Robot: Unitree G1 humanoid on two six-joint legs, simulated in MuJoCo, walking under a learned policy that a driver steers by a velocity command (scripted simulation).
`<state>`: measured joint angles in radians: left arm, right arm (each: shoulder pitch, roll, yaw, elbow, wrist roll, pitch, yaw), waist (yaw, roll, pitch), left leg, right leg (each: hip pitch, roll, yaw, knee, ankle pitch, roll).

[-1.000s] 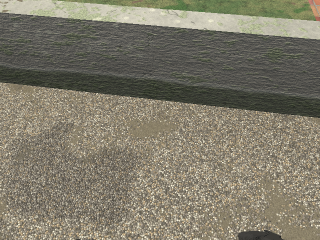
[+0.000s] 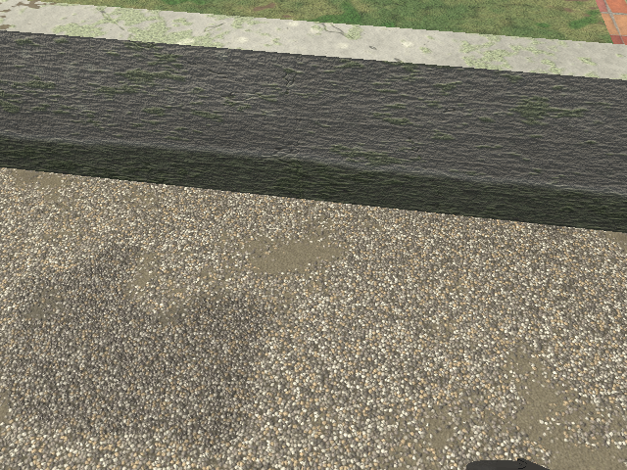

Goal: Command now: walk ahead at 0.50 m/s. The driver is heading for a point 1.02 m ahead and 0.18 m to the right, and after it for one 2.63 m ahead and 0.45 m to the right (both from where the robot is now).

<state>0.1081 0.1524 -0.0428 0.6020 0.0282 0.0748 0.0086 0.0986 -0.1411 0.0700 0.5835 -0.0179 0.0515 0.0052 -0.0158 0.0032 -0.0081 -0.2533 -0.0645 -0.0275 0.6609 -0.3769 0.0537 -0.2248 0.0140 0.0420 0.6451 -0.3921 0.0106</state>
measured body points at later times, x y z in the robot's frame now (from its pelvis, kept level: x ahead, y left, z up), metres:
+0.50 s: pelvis +0.00 +0.00 +0.00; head -0.01 +0.00 +0.45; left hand +0.20 +0.20 -0.08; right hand +0.20 -0.19 -0.07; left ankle -0.01 +0.09 -0.72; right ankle -0.03 -0.13 -0.72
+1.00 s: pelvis +0.00 +0.00 +0.00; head -0.01 +0.00 +0.45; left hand +0.20 +0.20 -0.08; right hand +0.20 -0.19 -0.07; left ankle -0.01 +0.09 -0.72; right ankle -0.03 -0.13 -0.72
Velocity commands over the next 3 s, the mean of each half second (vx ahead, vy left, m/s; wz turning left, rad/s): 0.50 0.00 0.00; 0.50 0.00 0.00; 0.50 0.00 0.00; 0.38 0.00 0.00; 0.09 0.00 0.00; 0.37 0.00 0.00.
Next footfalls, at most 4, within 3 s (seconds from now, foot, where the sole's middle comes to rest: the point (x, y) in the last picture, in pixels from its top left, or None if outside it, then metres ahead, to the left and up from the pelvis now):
none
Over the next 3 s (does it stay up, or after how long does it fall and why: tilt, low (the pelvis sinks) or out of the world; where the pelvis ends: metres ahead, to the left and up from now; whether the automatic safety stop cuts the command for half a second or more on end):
stays up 0.00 0.00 0.00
